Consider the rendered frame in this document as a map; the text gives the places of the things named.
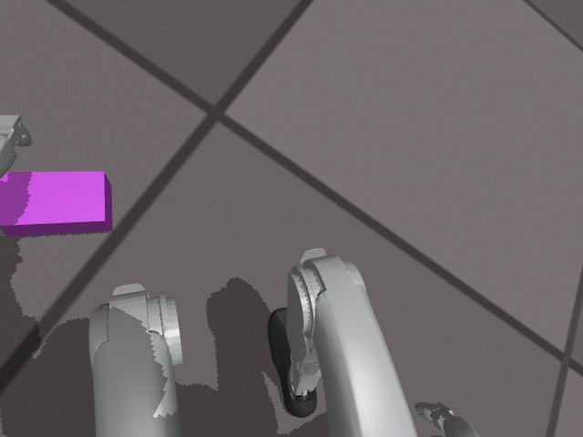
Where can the right robot hand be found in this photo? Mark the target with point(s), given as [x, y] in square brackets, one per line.
[444, 420]

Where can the left robot hand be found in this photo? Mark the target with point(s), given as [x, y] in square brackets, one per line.
[12, 132]

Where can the carton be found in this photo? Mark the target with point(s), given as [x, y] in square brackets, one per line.
[41, 203]

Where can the right robot foot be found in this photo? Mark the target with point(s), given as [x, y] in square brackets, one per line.
[297, 406]

